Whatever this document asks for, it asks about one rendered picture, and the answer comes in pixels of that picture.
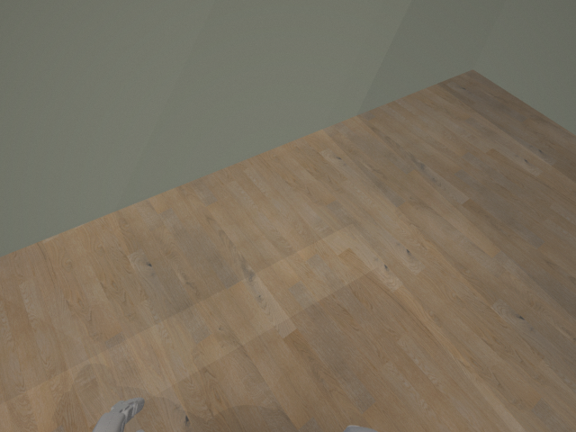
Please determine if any left robot hand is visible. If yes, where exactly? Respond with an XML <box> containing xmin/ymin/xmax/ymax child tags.
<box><xmin>92</xmin><ymin>398</ymin><xmax>145</xmax><ymax>432</ymax></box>

